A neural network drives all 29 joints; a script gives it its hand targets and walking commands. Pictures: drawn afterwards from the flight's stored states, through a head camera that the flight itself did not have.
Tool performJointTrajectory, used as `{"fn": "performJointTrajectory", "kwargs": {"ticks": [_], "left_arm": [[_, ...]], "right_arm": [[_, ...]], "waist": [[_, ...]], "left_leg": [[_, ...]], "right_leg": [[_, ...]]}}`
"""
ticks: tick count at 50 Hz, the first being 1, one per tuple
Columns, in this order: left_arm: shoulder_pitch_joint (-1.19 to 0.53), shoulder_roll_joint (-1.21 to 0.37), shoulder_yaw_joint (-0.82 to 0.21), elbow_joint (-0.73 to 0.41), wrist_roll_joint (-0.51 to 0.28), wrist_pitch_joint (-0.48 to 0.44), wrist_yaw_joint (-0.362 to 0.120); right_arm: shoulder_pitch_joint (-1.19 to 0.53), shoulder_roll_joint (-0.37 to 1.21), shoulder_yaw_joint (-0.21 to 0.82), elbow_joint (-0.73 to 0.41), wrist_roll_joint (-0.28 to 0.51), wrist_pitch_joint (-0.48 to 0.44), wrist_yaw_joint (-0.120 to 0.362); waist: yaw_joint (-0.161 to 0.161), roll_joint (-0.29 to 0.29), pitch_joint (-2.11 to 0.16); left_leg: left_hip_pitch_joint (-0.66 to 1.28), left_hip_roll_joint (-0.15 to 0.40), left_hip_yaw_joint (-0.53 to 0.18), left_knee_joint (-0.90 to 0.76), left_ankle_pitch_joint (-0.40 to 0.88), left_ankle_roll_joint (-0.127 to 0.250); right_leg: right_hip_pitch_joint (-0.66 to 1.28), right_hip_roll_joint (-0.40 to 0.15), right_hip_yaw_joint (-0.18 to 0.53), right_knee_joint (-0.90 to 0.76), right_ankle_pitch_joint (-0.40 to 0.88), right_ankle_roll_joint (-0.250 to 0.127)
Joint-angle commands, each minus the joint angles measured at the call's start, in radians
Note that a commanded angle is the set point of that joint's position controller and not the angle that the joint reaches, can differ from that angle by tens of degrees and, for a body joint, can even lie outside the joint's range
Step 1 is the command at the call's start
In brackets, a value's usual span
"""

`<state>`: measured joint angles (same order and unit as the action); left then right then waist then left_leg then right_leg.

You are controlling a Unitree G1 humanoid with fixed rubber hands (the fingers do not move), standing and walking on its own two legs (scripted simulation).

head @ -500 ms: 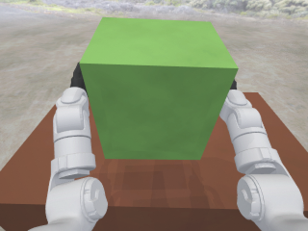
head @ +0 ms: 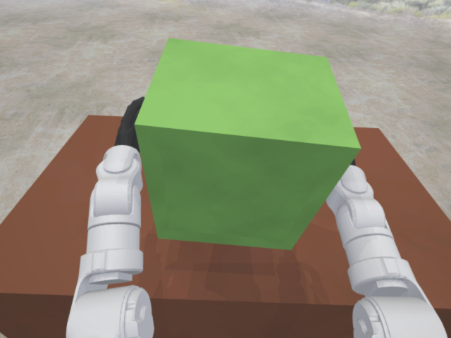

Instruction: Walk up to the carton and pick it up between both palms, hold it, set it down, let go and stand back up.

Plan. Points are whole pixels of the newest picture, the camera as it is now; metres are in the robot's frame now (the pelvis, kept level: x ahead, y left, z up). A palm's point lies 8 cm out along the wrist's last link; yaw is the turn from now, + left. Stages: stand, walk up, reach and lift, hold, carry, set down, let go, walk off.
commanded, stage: set down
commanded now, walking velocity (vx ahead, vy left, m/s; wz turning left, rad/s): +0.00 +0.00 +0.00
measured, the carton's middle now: (235, 154) +0.41 -0.03 +0.17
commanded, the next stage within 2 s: none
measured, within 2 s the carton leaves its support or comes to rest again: neither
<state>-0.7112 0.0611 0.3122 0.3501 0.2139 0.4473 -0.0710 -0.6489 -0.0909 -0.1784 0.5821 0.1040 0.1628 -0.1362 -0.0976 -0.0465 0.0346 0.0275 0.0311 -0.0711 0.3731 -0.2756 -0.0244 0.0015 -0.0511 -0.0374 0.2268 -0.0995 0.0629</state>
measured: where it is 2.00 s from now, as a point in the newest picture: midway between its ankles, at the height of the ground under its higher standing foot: outside the picture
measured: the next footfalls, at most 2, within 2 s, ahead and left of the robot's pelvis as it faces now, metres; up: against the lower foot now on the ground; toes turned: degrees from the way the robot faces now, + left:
none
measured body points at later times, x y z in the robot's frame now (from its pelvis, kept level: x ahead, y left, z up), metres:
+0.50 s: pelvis +0.00 +0.00 +0.00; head -0.01 +0.02 +0.45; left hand +0.43 +0.14 +0.17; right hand +0.39 -0.21 +0.15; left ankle -0.03 +0.13 -0.75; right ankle +0.02 -0.17 -0.75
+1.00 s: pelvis +0.01 +0.01 +0.00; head +0.01 +0.03 +0.45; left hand +0.46 +0.12 +0.15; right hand +0.39 -0.23 +0.13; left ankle -0.03 +0.13 -0.75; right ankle +0.02 -0.16 -0.75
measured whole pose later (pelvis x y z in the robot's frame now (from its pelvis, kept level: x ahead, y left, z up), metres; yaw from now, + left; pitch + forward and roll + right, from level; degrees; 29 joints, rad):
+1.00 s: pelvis +0.01 +0.01 +0.00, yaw -2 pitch +0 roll -1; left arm -0.87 0.10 0.35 0.85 0.18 0.17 -0.06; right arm -0.70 -0.04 -0.35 0.79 -0.09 0.02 -0.11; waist -0.10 -0.02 -0.01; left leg -0.08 0.02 -0.04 0.35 -0.26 -0.01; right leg -0.13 -0.06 0.00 0.22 -0.08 0.07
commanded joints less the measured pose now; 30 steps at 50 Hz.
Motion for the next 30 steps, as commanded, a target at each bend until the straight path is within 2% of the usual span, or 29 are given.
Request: {"fn": "performJointTrajectory", "kwargs": {"ticks": [1, 2, 4, 5, 6, 7, 8, 10, 12, 14, 15, 18, 19, 21, 22, 24, 25, 27, 28, 29, 30], "left_arm": [[-0.524, -0.466, -0.349, 0.026, -0.036, -0.01, -0.166], [-0.542, -0.483, -0.35, 0.038, -0.038, -0.014, -0.165], [-0.579, -0.508, -0.37, 0.015, -0.055, -0.04, -0.158], [-0.592, -0.517, -0.389, 0.005, -0.068, -0.054, -0.15], [-0.603, -0.52, -0.397, -0.006, -0.083, -0.069, -0.143], [-0.617, -0.542, -0.42, -0.013, -0.101, -0.083, -0.133], [-0.638, -0.533, -0.423, 0.006, -0.108, -0.094, -0.127], [-0.655, -0.536, -0.42, 0.024, -0.115, -0.114, -0.114], [-0.634, -0.53, -0.412, 0.062, -0.114, -0.122, -0.119], [-0.652, -0.53, -0.394, 0.097, -0.113, -0.137, -0.127], [-0.646, -0.522, -0.382, 0.113, -0.107, -0.142, -0.129], [-0.688, -0.525, -0.384, 0.129, -0.117, -0.173, -0.129], [-0.682, -0.515, -0.363, 0.151, -0.106, -0.18, -0.129], [-0.687, -0.521, -0.368, 0.159, -0.116, -0.19, -0.133], [-0.661, -0.512, -0.349, 0.189, -0.107, -0.194, -0.135], [-0.673, -0.5, -0.326, 0.221, -0.1, -0.206, -0.142], [-0.69, -0.507, -0.337, 0.217, -0.101, -0.21, -0.144], [-0.733, -0.511, -0.34, 0.217, -0.109, -0.224, -0.145], [-0.724, -0.505, -0.332, 0.238, -0.099, -0.231, -0.149], [-0.746, -0.516, -0.338, 0.245, -0.106, -0.235, -0.148], [-0.755, -0.523, -0.341, 0.249, -0.112, -0.246, -0.148]], "right_arm": [[-0.755, 0.391, 0.314, -0.214, -0.003, -0.09, 0.156], [-0.763, 0.394, 0.307, -0.222, -0.011, -0.099, 0.163], [-0.787, 0.422, 0.329, -0.251, -0.007, -0.128, 0.171], [-0.808, 0.422, 0.333, -0.251, -0.01, -0.138, 0.172], [-0.811, 0.435, 0.34, -0.261, -0.006, -0.152, 0.173], [-0.826, 0.451, 0.352, -0.273, -0.002, -0.163, 0.174], [-0.839, 0.445, 0.342, -0.262, -0.014, -0.166, 0.171], [-0.845, 0.469, 0.353, -0.263, -0.017, -0.175, 0.17], [-0.848, 0.477, 0.351, -0.245, -0.021, -0.173, 0.167], [-0.847, 0.484, 0.336, -0.23, -0.04, -0.174, 0.163], [-0.846, 0.487, 0.338, -0.222, -0.042, -0.173, 0.16], [-0.851, 0.512, 0.342, -0.211, -0.053, -0.183, 0.158], [-0.859, 0.523, 0.339, -0.22, -0.059, -0.186, 0.156], [-0.846, 0.529, 0.332, -0.198, -0.065, -0.19, 0.152], [-0.837, 0.53, 0.336, -0.198, -0.077, -0.189, 0.151], [-0.81, 0.533, 0.311, -0.151, -0.094, -0.181, 0.149], [-0.798, 0.525, 0.3, -0.134, -0.104, -0.187, 0.149], [-0.809, 0.531, 0.279, -0.119, -0.111, -0.194, 0.15], [-0.8, 0.54, 0.276, -0.105, -0.122, -0.195, 0.15], [-0.804, 0.532, 0.257, -0.113, -0.131, -0.201, 0.148], [-0.824, 0.536, 0.258, -0.113, -0.136, -0.206, 0.149]], "waist": [[-0.003, 0.076, -0.289], [-0.007, 0.089, -0.304], [0.009, 0.091, -0.397], [0.001, 0.091, -0.412], [0.013, 0.096, -0.462], [0.012, 0.105, -0.501], [0.004, 0.091, -0.509], [0.019, 0.083, -0.526], [0.023, 0.074, -0.503], [0.017, 0.05, -0.503], [0.026, 0.04, -0.495], [0.016, 0.043, -0.55], [0.027, 0.033, -0.547], [0.013, 0.041, -0.544], [0.015, 0.026, -0.544], [0.009, 0.025, -0.52], [-0.007, 0.035, -0.525], [-0.018, 0.064, -0.523], [-0.008, 0.055, -0.526], [-0.03, 0.061, -0.542], [-0.029, 0.062, -0.548]], "left_leg": [[-0.076, -0.085, 0.121, -0.091, 0.366, -0.052], [-0.077, -0.082, 0.123, -0.086, 0.382, -0.06], [-0.025, -0.08, 0.121, -0.062, 0.483, -0.066], [-0.019, -0.077, 0.114, -0.054, 0.517, -0.073], [0.005, -0.08, 0.12, -0.034, 0.577, -0.076], [0.023, -0.08, 0.115, -0.02, 0.619, -0.083], [0.016, -0.078, 0.116, -0.015, 0.605, -0.082], [0.009, -0.077, 0.118, -0.011, 0.599, -0.082], [-0.026, -0.084, 0.12, -0.023, 0.568, -0.071], [-0.073, -0.093, 0.131, -0.04, 0.486, -0.058], [-0.08, -0.09, 0.133, -0.048, 0.482, -0.053], [-0.106, -0.098, 0.135, -0.044, 0.471, -0.052], [-0.128, -0.1, 0.139, -0.053, 0.442, -0.045], [-0.147, -0.101, 0.139, -0.063, 0.428, -0.043], [-0.158, -0.105, 0.143, -0.066, 0.426, -0.041], [-0.158, -0.105, 0.145, -0.076, 0.393, -0.033], [-0.168, -0.106, 0.147, -0.079, 0.392, -0.041], [-0.144, -0.102, 0.146, -0.079, 0.401, -0.049], [-0.145, -0.104, 0.151, -0.077, 0.4, -0.045], [-0.136, -0.098, 0.143, -0.077, 0.391, -0.05], [-0.126, -0.097, 0.142, -0.075, 0.41, -0.051]], "right_leg": [[0.238, 0.104, -0.081, 0.036, 0.159, -0.043], [0.231, 0.107, -0.085, 0.038, 0.144, -0.047], [0.22, 0.114, -0.086, 0.045, 0.18, -0.05], [0.192, 0.116, -0.092, 0.045, 0.181, -0.05], [0.197, 0.12, -0.094, 0.049, 0.226, -0.048], [0.187, 0.124, -0.093, 0.048, 0.245, -0.049], [0.185, 0.12, -0.093, 0.049, 0.25, -0.047], [0.189, 0.121, -0.087, 0.053, 0.259, -0.05], [0.221, 0.113, -0.078, 0.057, 0.295, -0.043], [0.251, 0.103, -0.072, 0.061, 0.3, -0.041], [0.265, 0.103, -0.067, 0.065, 0.308, -0.036], [0.303, 0.096, -0.062, 0.077, 0.361, -0.034], [0.318, 0.092, -0.055, 0.08, 0.367, -0.032], [0.334, 0.087, -0.056, 0.085, 0.386, -0.028], [0.344, 0.086, -0.05, 0.086, 0.409, -0.025], [0.34, 0.08, -0.051, 0.078, 0.392, -0.02], [0.343, 0.082, -0.057, 0.08, 0.386, -0.022], [0.314, 0.086, -0.062, 0.076, 0.351, -0.026], [0.317, 0.084, -0.06, 0.078, 0.366, -0.024], [0.304, 0.087, -0.07, 0.071, 0.34, -0.025], [0.293, 0.088, -0.067, 0.066, 0.337, -0.028]]}}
